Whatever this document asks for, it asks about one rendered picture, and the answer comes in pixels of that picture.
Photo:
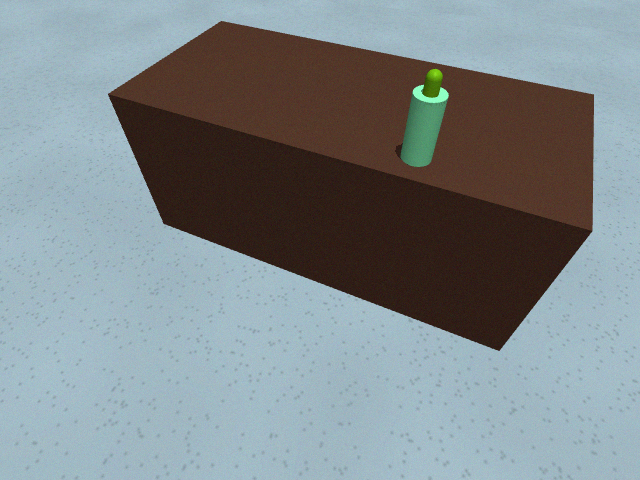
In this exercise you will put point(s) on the bottle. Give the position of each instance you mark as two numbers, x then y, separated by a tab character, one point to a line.
427	107

